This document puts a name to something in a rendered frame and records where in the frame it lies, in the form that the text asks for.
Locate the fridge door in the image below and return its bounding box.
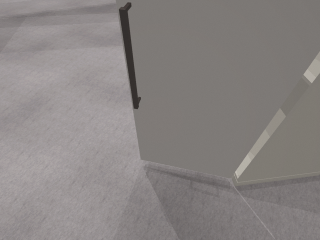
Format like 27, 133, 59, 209
116, 0, 320, 179

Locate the handle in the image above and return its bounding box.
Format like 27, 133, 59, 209
119, 2, 141, 109

